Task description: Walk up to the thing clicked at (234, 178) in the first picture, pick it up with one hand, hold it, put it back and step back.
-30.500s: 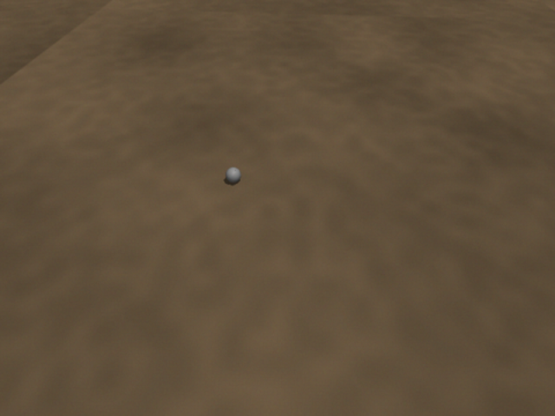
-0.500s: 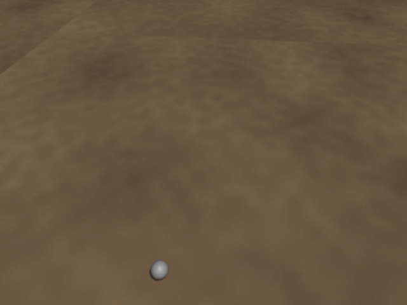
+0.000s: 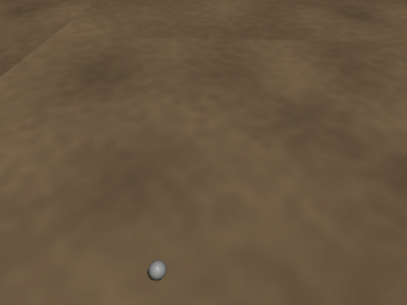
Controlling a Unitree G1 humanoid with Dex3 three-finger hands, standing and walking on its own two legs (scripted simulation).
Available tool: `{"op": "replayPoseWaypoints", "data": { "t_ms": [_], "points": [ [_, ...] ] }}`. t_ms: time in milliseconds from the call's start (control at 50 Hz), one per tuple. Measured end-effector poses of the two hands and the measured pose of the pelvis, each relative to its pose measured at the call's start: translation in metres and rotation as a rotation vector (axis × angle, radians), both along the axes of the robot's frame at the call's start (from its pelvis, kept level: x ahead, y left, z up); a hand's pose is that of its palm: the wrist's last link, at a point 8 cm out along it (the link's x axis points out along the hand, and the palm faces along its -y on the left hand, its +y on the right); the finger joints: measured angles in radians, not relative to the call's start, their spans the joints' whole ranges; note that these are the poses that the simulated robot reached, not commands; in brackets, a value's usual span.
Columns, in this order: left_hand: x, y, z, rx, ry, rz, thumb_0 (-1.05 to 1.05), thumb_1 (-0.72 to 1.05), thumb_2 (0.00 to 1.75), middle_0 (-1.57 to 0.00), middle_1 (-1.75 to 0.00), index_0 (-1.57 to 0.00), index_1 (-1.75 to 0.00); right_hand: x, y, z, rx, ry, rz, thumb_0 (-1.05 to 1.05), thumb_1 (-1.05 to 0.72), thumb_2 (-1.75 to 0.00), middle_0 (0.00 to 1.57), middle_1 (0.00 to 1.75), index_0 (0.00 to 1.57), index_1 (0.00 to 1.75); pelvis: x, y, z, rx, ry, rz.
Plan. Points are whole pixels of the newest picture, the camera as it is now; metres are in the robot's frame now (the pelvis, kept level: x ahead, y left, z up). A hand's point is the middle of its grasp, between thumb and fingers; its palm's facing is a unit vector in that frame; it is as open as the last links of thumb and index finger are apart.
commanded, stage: stand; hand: left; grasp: from above
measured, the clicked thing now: (157, 269) +0.46 +0.24 -0.74
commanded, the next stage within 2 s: step back in 1.38 s
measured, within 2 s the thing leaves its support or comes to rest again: neither
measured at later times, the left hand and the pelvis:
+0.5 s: hand out of the picture +0.09 +0.23 -0.16, palm faces +0.00 -0.95 -0.31, open 7.4 cm; pelvis +0.02 -0.01 +0.00, yaw +0 degrees
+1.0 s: hand out of the picture +0.10 +0.23 -0.15, palm faces -0.01 -0.94 -0.34, open 7.4 cm; pelvis +0.02 -0.01 +0.00, yaw -1 degrees
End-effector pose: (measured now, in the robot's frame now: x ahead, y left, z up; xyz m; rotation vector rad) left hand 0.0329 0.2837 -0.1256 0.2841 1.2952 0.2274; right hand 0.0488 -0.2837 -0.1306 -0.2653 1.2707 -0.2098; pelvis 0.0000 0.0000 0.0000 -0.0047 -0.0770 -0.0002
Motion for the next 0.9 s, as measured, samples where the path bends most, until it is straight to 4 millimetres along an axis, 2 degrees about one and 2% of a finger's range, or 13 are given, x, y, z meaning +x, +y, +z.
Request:
{"op": "replayPoseWaypoints", "data": {
  "t_ms": [400,900],
  "points": [
    [0.042,-0.013,0.002,-0.02,-0.038,-0.023,0.0,0.9,0.9,-0.2,-0.3,-0.2,-0.3,0.02,0.0,0.0,0.015,-0.003,0.006,0.01,-0.9,-0.9,0.2,0.3,0.2,0.3,0.016,-0.006,0.002,0.003,0.016,-0.008],
    [0.061,-0.004,0.011,0.009,-0.079,-0.041,0.0,0.9,0.9,-0.2,-0.3,-0.2,-0.3,0.038,-0.018,0.009,-0.018,-0.042,0.009,0.01,-0.9,-0.9,0.2,0.3,0.21,0.3,0.02,-0.01,0.003,0.005,0.017,-0.01]
  ]
}}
